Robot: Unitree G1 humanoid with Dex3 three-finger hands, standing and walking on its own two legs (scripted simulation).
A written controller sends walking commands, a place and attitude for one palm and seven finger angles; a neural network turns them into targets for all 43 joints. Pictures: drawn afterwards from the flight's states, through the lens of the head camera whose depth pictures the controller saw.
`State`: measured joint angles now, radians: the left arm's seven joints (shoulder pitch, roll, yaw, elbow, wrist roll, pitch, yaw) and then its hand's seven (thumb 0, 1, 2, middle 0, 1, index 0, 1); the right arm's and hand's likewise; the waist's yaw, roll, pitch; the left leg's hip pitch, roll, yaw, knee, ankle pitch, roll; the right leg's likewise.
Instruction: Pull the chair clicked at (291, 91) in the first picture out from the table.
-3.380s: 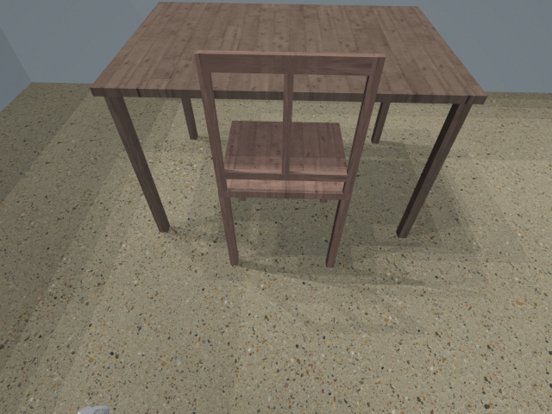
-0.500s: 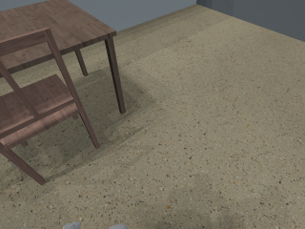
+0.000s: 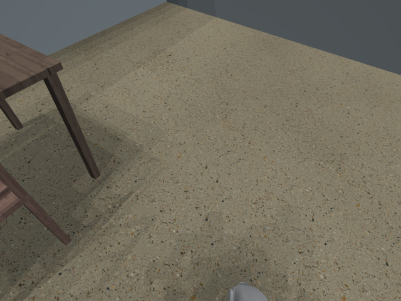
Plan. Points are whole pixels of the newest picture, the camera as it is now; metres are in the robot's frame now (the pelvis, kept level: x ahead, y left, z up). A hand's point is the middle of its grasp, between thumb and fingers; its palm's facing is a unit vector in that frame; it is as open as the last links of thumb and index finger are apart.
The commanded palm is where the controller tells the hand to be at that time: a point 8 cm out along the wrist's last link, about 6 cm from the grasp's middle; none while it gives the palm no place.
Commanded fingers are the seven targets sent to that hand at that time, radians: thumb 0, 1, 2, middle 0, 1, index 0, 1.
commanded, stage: turn to face it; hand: left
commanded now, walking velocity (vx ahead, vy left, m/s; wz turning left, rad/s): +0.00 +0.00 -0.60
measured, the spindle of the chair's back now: out of the picture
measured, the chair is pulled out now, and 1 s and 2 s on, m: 0.00 0.00 0.00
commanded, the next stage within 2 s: none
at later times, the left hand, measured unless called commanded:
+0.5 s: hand (149, 270) +0.22 +0.13 -0.18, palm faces +0.06 -0.99 -0.12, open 7.3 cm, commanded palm none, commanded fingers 0.00 0.90 0.90 -0.20 -0.30 -0.20 -0.30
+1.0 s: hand out of the picture +0.11 +0.20 -0.17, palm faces +0.40 -0.87 -0.28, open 7.4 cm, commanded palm none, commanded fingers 0.00 0.90 0.90 -0.20 -0.30 -0.20 -0.30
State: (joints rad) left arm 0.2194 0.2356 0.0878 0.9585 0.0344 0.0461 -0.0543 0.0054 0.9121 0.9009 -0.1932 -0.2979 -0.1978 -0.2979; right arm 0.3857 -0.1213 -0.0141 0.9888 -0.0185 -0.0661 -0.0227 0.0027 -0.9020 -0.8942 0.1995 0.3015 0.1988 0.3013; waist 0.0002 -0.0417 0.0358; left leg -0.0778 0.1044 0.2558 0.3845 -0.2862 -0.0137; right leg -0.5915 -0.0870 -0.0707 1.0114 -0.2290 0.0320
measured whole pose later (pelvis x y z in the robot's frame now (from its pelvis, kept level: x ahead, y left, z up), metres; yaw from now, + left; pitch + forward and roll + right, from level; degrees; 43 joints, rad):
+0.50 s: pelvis +0.10 -0.03 -0.02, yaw +5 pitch -1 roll -2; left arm 0.09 0.14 0.03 0.95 0.03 0.02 0.02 0.00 0.91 0.90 -0.20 -0.30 -0.21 -0.30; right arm 0.30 -0.13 -0.05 1.01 -0.01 0.04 0.00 0.00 -0.91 -0.89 0.19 0.30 0.19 0.30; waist -0.05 -0.03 0.04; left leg -0.40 0.10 0.14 0.86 -0.42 -0.03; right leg -0.30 -0.10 -0.29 0.56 -0.22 -0.03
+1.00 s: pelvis +0.11 -0.04 -0.01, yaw +22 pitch +1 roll -1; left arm 0.17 0.26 0.08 0.95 0.01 0.06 0.02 0.00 0.91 0.90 -0.19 -0.30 -0.20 -0.30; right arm 0.21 -0.23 -0.08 0.94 -0.02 0.04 -0.01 0.00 -0.90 -0.89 0.20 0.30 0.20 0.30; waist -0.02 0.01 0.05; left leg -0.31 -0.04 -0.07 0.49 -0.19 0.04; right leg -0.38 -0.05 0.00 0.82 -0.41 0.09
